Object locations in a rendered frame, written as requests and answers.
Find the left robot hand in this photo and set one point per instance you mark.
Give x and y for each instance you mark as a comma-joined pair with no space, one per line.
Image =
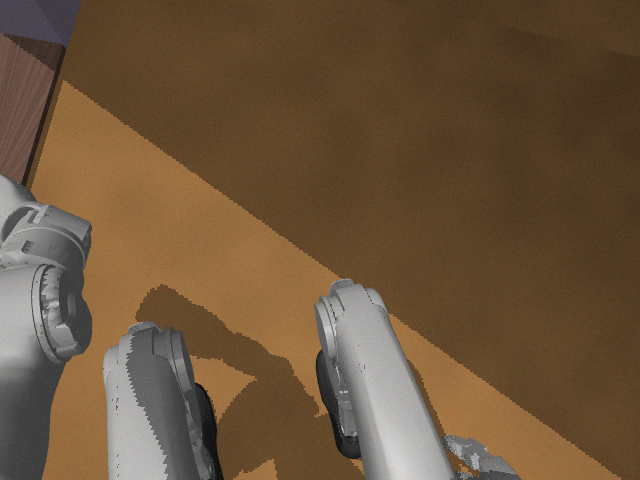
12,193

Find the left robot foot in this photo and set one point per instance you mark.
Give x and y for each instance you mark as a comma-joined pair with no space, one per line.
209,430

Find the right robot hand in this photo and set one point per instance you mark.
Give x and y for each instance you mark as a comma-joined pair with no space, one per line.
477,457

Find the left robot arm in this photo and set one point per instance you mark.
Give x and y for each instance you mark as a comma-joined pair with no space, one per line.
44,321

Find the right robot foot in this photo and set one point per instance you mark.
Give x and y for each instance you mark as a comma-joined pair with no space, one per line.
348,446

